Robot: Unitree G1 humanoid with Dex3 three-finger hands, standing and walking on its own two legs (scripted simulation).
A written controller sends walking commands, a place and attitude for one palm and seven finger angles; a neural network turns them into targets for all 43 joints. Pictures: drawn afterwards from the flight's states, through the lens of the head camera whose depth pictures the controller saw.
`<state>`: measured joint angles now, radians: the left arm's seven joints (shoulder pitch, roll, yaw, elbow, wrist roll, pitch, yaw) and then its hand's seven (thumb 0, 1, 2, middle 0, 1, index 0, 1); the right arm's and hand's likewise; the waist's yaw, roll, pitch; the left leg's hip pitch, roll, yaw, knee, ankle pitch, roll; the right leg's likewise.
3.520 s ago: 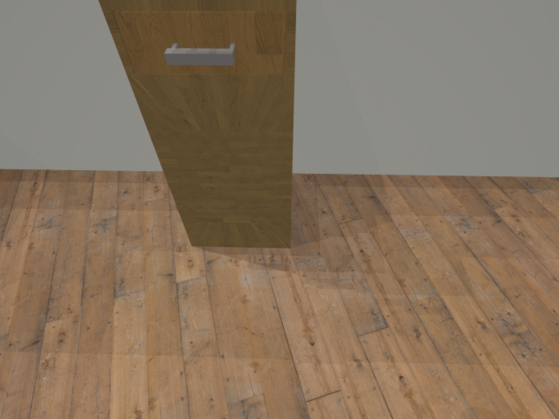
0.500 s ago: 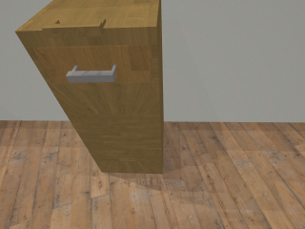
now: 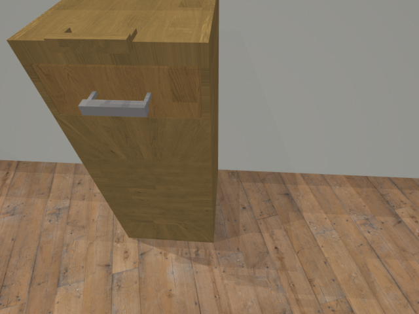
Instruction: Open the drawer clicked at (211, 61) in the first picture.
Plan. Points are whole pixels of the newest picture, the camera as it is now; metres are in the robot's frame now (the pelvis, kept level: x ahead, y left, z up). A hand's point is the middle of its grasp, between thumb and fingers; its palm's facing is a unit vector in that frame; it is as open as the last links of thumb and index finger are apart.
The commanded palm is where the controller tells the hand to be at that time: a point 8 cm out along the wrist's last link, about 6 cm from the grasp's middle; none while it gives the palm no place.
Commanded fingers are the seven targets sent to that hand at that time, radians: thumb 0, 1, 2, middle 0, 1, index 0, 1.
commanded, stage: look again from close up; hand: left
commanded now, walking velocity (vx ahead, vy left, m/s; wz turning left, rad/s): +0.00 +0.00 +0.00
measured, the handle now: (117, 101) +0.55 +0.25 +0.11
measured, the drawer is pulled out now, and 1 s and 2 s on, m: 0.00 0.00 0.00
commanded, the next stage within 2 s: raise the hand with hooked fingers in 0.02 s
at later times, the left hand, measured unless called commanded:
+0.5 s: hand (121, 289) +0.17 +0.18 -0.03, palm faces -0.05 -0.38 -0.92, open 8.3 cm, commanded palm +0.15 +0.22 +0.02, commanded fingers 0.00 0.43 0.70 -0.23 -0.60 -0.23 -0.60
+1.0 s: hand (75, 233) +0.24 +0.25 +0.06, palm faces +0.04 -0.10 -0.99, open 11.3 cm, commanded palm +0.21 +0.25 +0.14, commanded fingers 0.00 -0.15 0.45 -0.28 -0.98 -0.28 -0.98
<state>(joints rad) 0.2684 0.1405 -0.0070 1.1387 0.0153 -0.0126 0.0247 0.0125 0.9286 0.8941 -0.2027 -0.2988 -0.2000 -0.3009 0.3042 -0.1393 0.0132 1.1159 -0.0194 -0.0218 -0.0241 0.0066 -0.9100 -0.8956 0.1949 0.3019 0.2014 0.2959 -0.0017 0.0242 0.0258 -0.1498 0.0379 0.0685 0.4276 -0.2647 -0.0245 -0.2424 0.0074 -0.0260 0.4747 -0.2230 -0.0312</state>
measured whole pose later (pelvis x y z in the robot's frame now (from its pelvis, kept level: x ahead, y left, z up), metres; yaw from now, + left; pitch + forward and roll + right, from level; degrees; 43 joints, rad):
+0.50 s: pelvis +0.00 +0.00 -0.02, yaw -2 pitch +6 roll +3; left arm 0.51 0.25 -0.14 -0.10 0.92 -0.03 0.33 0.00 0.66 0.79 -0.22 -0.46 -0.21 -0.46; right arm 0.07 -0.28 -0.06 0.53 -0.05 -0.02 0.04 0.02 -0.91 -0.90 0.19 0.30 0.20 0.30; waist 0.07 -0.01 -0.09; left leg -0.36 0.02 0.12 0.63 -0.36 -0.01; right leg -0.50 -0.01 0.03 0.73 -0.32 -0.03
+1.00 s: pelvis +0.01 +0.03 -0.01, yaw +0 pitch +1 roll +0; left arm 0.30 0.44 -0.07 -0.25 0.96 0.10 0.13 0.00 0.07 0.54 -0.28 -0.83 -0.28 -0.84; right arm 0.16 -0.22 0.05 0.59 -0.02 0.13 0.04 0.02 -0.90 -0.90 0.20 0.30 0.21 0.30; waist 0.08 0.08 -0.02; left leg -0.23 0.01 0.08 0.56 -0.35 0.01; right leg -0.32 -0.02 0.00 0.59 -0.28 0.00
